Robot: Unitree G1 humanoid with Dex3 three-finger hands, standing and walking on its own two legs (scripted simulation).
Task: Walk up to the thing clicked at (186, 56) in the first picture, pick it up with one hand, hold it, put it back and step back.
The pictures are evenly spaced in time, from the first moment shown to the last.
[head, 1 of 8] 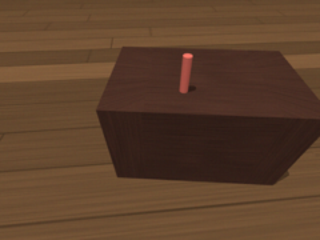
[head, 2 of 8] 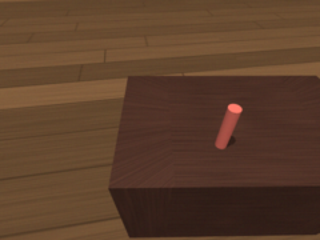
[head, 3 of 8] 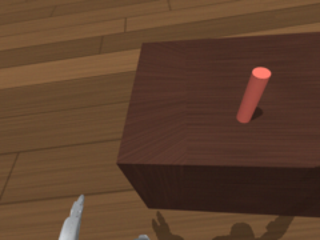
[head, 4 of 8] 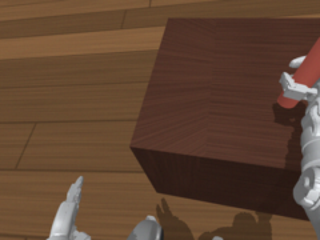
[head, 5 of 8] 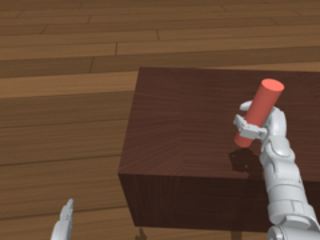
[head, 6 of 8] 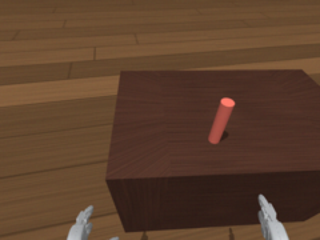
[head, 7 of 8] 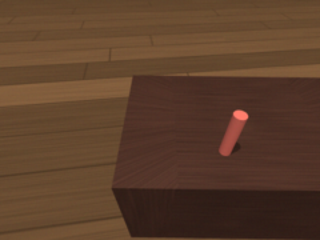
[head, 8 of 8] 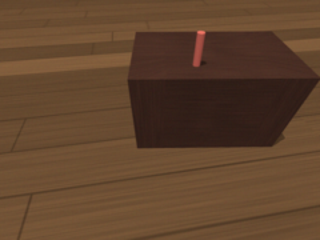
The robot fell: no
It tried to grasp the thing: yes
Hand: right
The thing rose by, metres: 0.22
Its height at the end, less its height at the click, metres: +0.00
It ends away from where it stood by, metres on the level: 0.02
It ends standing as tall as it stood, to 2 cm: yes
